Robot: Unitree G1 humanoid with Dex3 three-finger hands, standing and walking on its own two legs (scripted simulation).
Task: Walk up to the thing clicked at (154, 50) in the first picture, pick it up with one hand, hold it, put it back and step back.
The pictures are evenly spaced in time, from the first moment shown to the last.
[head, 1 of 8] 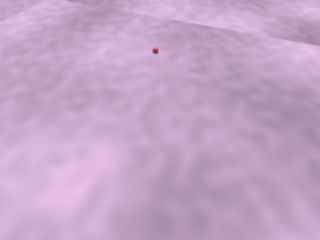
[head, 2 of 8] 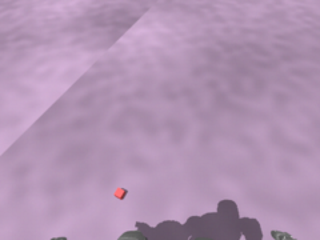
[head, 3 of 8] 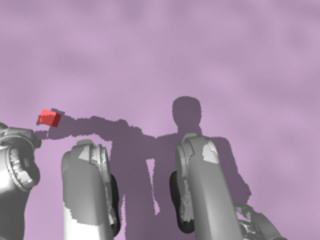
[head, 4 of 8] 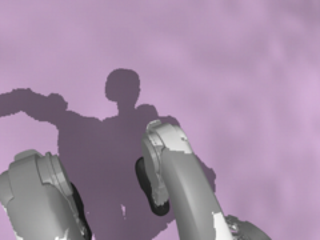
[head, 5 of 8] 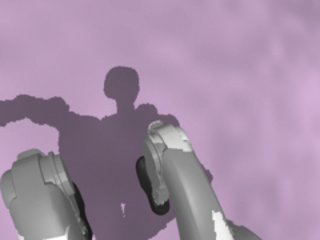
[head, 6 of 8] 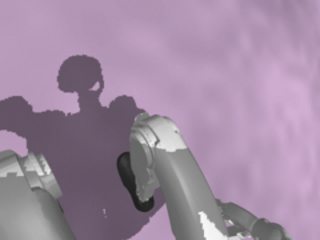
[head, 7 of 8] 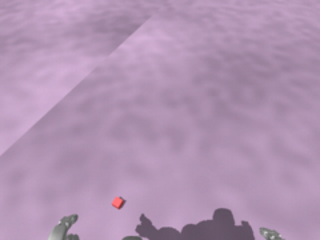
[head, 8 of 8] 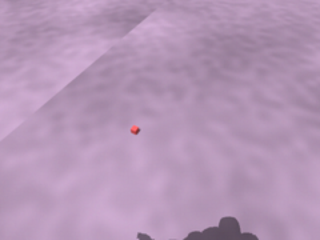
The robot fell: no
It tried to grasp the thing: yes
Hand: left
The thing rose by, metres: 0.00
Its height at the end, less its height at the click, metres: +0.00
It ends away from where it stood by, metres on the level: 0.00
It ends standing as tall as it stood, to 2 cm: yes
